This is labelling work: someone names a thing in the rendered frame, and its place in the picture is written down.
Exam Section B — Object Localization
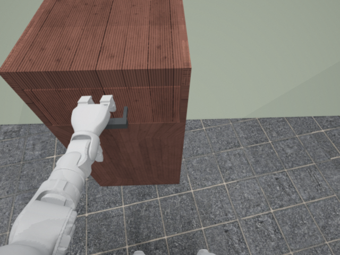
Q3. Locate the robot left upper arm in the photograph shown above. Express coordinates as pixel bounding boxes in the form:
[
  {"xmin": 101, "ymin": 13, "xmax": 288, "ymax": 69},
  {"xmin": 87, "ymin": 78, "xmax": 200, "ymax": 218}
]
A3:
[{"xmin": 0, "ymin": 200, "xmax": 78, "ymax": 255}]

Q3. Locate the left robot forearm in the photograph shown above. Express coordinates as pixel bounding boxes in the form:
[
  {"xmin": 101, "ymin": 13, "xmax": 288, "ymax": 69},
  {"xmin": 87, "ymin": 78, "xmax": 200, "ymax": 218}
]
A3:
[{"xmin": 8, "ymin": 131, "xmax": 100, "ymax": 244}]

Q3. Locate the handle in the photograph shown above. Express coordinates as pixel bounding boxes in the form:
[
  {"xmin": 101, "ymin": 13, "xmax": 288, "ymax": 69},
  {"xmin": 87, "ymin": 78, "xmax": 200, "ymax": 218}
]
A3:
[{"xmin": 105, "ymin": 106, "xmax": 128, "ymax": 129}]

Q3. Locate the drawer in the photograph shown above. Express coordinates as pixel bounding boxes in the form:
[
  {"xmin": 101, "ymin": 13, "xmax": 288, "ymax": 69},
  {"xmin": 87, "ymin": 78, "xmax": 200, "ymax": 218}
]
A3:
[{"xmin": 24, "ymin": 86, "xmax": 180, "ymax": 125}]

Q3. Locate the robot left hand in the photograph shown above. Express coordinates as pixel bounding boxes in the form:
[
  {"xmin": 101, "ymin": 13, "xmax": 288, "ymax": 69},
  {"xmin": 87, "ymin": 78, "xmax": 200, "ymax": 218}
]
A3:
[{"xmin": 71, "ymin": 95, "xmax": 116, "ymax": 162}]

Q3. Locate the cabinet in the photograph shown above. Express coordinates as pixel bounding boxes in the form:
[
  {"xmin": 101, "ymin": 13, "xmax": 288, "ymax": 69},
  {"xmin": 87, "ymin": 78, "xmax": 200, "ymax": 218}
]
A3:
[{"xmin": 0, "ymin": 0, "xmax": 192, "ymax": 186}]

